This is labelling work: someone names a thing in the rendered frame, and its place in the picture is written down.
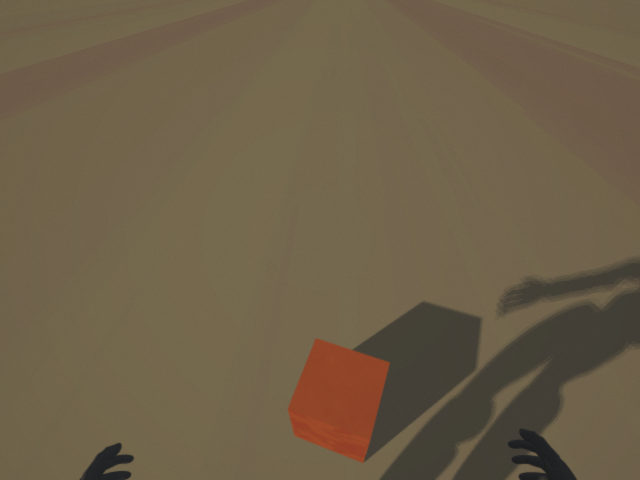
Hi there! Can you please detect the robot right hand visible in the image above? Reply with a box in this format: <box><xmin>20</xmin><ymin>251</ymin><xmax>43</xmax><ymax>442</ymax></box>
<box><xmin>508</xmin><ymin>429</ymin><xmax>577</xmax><ymax>480</ymax></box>

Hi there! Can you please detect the robot left hand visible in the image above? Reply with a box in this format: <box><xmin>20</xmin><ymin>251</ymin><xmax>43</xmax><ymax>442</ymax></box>
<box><xmin>80</xmin><ymin>443</ymin><xmax>134</xmax><ymax>480</ymax></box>

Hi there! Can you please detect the carton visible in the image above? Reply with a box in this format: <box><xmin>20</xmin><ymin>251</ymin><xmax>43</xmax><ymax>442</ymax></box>
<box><xmin>288</xmin><ymin>338</ymin><xmax>390</xmax><ymax>463</ymax></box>

